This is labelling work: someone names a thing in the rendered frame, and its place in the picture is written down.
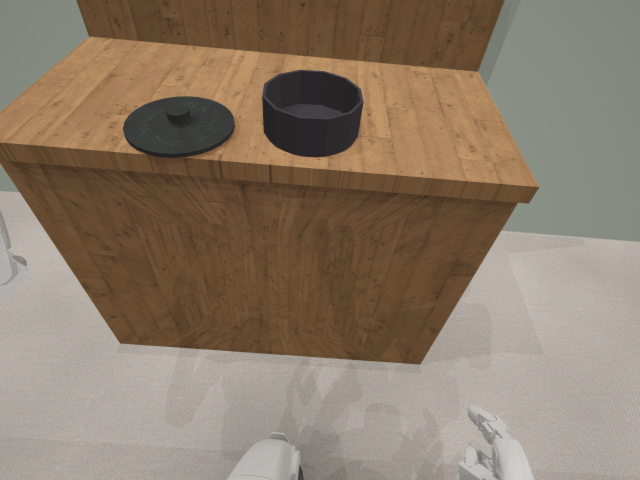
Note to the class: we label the robot left shin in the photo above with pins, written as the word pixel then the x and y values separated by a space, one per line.
pixel 278 436

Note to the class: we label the pot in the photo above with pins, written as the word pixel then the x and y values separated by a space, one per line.
pixel 311 113

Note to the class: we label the left robot hand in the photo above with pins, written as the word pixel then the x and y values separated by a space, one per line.
pixel 12 272

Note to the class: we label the right robot hand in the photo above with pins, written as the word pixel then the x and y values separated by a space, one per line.
pixel 506 461

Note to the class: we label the lid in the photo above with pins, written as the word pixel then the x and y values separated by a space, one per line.
pixel 148 130

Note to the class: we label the table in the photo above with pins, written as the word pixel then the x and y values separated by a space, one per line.
pixel 361 255

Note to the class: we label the knob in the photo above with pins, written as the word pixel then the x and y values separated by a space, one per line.
pixel 178 113

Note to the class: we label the robot left thigh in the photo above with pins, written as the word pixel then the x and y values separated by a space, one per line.
pixel 268 459

